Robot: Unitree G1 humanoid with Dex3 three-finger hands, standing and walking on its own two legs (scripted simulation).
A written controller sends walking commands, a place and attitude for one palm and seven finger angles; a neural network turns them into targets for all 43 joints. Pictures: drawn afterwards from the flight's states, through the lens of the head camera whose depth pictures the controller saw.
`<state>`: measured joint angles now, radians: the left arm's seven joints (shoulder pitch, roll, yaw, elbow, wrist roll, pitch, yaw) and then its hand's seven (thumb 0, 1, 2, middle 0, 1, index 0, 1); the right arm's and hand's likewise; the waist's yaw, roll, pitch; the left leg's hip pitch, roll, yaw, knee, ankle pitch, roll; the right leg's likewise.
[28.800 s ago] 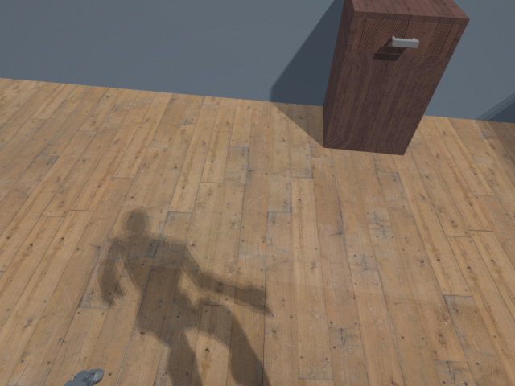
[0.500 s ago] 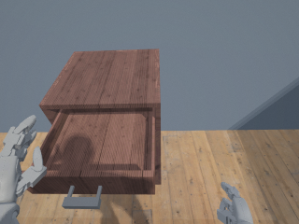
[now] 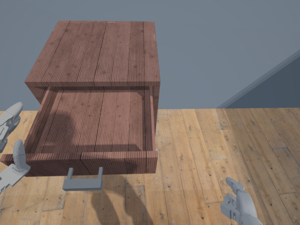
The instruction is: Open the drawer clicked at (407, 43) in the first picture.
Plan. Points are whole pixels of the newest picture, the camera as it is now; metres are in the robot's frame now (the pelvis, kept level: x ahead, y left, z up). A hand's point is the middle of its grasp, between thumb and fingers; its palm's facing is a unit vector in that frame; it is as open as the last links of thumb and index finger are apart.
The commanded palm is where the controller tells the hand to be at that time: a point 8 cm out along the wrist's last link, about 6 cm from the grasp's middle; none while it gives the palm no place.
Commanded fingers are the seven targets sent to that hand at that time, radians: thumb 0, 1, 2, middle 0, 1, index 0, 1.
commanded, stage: step back with the hand held close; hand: left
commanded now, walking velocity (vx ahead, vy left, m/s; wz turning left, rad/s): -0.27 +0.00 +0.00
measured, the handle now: (84, 177) +0.26 +0.22 -0.09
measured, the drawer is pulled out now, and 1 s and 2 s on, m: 0.28 0.28 0.28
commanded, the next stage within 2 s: stop stepping back and stand still in 0.76 s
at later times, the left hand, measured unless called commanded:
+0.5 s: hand out of the picture +0.15 +0.26 +0.16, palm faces +0.34 -0.81 -0.48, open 7.4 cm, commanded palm +0.08 +0.30 +0.18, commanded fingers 0.00 0.90 0.90 -0.20 -0.30 -0.20 -0.30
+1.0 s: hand out of the picture +0.03 +0.21 +0.16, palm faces +0.28 -0.79 -0.55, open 7.4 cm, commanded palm -0.03 +0.24 +0.18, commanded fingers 0.00 0.90 0.90 -0.20 -0.30 -0.20 -0.30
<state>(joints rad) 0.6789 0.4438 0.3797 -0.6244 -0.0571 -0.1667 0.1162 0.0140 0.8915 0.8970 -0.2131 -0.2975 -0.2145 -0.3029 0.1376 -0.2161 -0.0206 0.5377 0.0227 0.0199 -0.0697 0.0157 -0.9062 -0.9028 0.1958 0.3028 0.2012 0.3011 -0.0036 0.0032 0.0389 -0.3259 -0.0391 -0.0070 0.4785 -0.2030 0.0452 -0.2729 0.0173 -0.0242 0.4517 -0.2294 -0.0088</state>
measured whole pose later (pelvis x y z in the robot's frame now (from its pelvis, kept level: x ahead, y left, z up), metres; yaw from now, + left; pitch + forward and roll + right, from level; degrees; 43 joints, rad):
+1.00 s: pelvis -0.16 -0.03 +0.00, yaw -1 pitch +5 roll +0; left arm 0.76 0.41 0.45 -0.62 -0.06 -0.24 0.12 0.01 0.89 0.90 -0.22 -0.30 -0.22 -0.30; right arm 0.16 -0.22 0.00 0.59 0.04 -0.02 -0.07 0.02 -0.91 -0.90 0.20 0.30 0.20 0.30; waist -0.04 -0.01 -0.01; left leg -0.34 -0.04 0.05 0.62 -0.28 0.00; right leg -0.24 0.01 -0.07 0.56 -0.33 -0.03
